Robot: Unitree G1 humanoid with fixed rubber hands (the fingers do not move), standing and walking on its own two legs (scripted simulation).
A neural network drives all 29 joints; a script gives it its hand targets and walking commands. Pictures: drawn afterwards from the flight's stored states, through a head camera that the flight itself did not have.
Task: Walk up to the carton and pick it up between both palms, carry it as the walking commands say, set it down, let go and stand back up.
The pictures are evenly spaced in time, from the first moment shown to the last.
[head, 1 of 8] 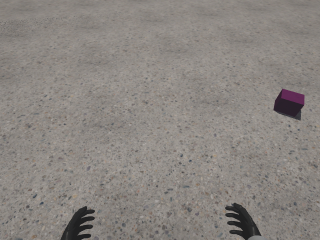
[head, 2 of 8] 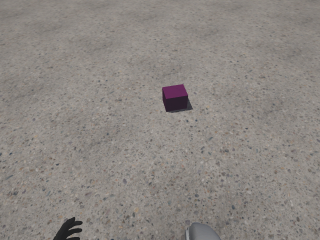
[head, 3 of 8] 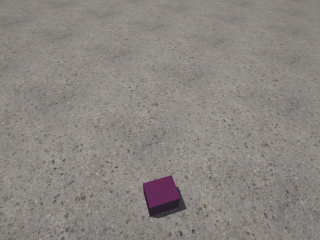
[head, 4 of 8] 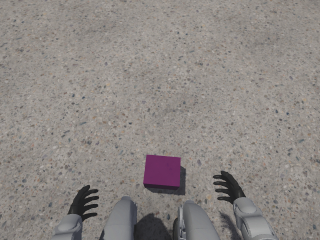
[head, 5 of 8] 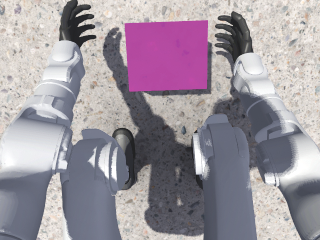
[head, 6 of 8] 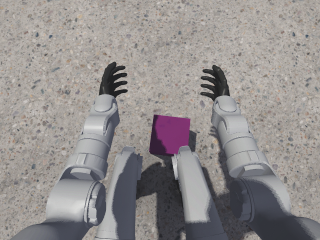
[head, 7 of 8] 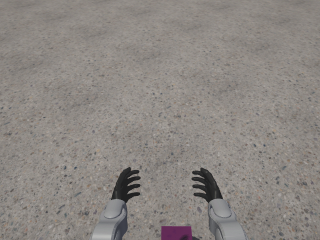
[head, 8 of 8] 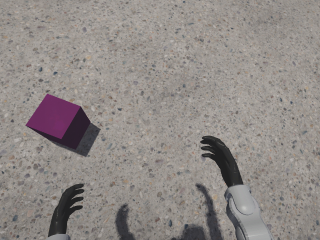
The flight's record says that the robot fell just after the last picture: yes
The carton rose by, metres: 0.12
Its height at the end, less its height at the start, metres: +0.02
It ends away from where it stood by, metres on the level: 1.66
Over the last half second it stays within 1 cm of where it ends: no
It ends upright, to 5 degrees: no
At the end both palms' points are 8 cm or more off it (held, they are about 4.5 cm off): yes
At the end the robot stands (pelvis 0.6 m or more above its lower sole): no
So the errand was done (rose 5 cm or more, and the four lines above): no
